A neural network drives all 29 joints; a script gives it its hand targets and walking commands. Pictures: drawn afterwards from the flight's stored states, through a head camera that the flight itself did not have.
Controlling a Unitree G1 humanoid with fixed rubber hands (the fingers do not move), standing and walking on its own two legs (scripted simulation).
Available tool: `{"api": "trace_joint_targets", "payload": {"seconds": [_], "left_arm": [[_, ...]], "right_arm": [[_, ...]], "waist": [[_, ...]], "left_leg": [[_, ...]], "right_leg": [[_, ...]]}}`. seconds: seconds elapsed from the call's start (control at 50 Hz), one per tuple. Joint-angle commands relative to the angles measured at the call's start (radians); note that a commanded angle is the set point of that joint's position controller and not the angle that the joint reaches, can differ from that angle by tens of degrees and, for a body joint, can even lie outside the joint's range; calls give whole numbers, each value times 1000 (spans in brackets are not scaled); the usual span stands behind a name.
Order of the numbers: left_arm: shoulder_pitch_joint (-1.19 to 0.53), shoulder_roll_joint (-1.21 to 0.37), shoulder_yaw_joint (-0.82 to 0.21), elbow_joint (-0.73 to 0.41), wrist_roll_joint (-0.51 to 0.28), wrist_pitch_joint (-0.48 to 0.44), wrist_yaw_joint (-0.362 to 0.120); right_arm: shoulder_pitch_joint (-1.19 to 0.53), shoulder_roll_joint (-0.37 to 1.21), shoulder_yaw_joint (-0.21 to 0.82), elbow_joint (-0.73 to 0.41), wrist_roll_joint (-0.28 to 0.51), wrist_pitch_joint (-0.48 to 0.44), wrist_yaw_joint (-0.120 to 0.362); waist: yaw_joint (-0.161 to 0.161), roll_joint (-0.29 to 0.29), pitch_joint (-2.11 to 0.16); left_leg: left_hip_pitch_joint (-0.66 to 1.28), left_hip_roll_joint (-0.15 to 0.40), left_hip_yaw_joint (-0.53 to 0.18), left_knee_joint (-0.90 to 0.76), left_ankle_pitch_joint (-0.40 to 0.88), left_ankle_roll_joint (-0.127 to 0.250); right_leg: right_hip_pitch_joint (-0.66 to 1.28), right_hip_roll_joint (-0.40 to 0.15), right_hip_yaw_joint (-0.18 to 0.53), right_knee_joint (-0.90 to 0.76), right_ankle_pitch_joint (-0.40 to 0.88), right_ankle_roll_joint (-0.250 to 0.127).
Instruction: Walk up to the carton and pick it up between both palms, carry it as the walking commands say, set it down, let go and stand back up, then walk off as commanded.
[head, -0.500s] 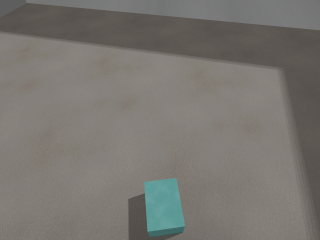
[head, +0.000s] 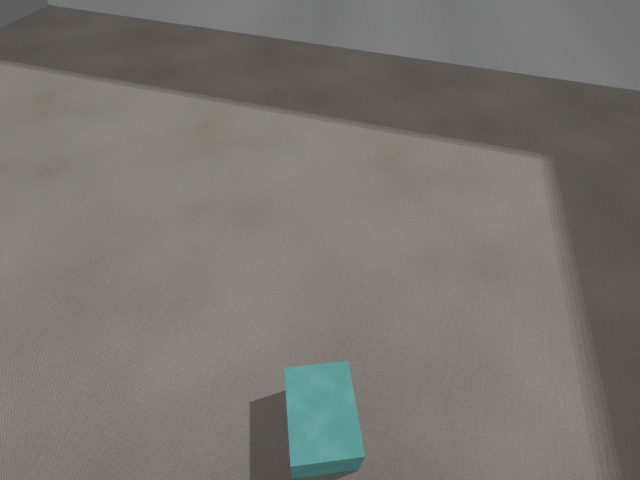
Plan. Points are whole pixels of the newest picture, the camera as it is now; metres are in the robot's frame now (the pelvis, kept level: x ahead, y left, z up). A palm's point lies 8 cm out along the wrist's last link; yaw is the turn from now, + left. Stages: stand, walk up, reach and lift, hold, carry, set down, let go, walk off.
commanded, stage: walk up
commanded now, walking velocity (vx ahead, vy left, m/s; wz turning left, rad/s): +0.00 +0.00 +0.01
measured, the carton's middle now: (320, 419) +0.40 +0.01 -0.69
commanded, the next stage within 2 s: stand in 0.56 s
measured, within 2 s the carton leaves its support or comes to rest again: neither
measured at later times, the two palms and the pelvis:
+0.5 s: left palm out of the picture -0.03 +0.20 -0.14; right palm out of the picture -0.02 -0.24 -0.14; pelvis -0.02 -0.02 +0.00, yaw +0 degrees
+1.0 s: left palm out of the picture +0.14 +0.20 -0.13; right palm out of the picture +0.15 -0.25 -0.13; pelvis -0.03 -0.02 -0.03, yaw +1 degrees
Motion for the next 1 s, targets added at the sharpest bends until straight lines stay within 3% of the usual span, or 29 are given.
{"api": "trace_joint_targets", "payload": {"seconds": [0.0,0.02,0.06,0.1,0.12,0.14,0.16,0.2,0.46,0.76,0.78,0.8,0.84,0.88,0.9,0.94,0.98], "left_arm": [[57,27,-3,10,11,-5,-16],[20,22,-7,1,10,-6,-13],[43,12,-11,8,2,-10,3],[126,8,-14,36,-5,-27,14],[148,30,-12,48,1,-42,16],[152,58,-11,53,6,-54,14],[104,45,-17,60,0,-55,5],[105,6,-30,70,-3,-64,-1],[162,-20,-36,131,-4,-68,10],[191,-32,-40,132,-7,-70,12],[-603,104,-47,-569,-50,-46,-2],[-515,106,-36,-436,-58,71,18],[-310,80,-65,-395,-101,255,4],[-193,62,-86,-333,-125,460,-29],[-135,49,-75,-327,-124,538,-28],[-44,37,-66,-343,-91,615,-14],[6,7,-77,-391,-52,641,-7]], "right_arm": [[-42,-99,-10,-34,-3,-4,-2],[-34,-95,-7,-25,-1,-4,-4],[22,-113,-10,5,-1,-6,-5],[33,-122,-12,24,9,-8,1],[40,-110,-8,25,17,-12,6],[56,-86,-5,26,20,-15,11],[69,-45,2,43,25,-14,10],[34,-81,-8,57,13,-10,8],[77,-40,13,123,9,-12,5],[135,-20,23,152,10,-13,-1],[-753,-122,103,-525,140,14,12],[-606,-125,50,-383,62,118,-9],[-395,-101,101,-362,123,293,-11],[-250,-103,80,-283,151,492,-23],[-194,-87,84,-282,154,559,-18],[-106,-51,66,-272,117,645,0],[-82,-62,35,-326,78,678,32]], "waist": [[14,191,-25],[-2,199,0],[-14,181,2],[11,145,-37],[6,115,-56],[-19,39,-74],[-44,-64,-45],[-17,-31,-13],[-12,15,32],[-16,22,31],[14,-5,-194],[27,-9,-139],[11,-27,-128],[-19,-37,-118],[3,-48,-120],[11,12,-126],[2,55,-192]], "left_leg": [[-6,133,-137,-223,-1,78],[1,127,-146,-224,7,87],[54,176,-190,-197,139,110],[44,185,-196,-158,245,80],[11,161,-186,-150,233,47],[-13,115,-140,-124,184,25],[59,67,-92,-174,131,7],[101,59,-84,-151,144,1],[59,66,-74,-170,103,-17],[35,74,-80,-153,122,-23],[-165,-60,-62,37,-196,14],[-140,-4,0,131,-226,-9],[-137,-33,0,157,-189,-5],[-57,-71,-8,193,-110,5],[-11,-78,-16,197,-55,-7],[-68,-73,-31,165,53,-3],[-93,-66,-73,137,240,6]], "right_leg": [[44,-34,-10,-107,62,10],[49,-19,-29,-183,48,16],[76,-16,-43,-334,53,4],[231,-42,-29,-570,295,-11],[311,-95,19,-595,369,-13],[350,-173,86,-564,472,-22],[225,-149,66,-557,421,-34],[183,-124,58,-592,329,-18],[162,-109,46,-606,253,-26],[161,-105,33,-595,259,-29],[-195,-20,-4,-414,-95,0],[-256,-58,-37,-376,-105,-44],[-272,-64,-49,-373,-123,-68],[-370,-92,15,-411,-184,-81],[-414,-93,33,-413,-154,-93],[-305,-54,39,-368,91,-100],[-132,5,35,-332,330,-88]]}}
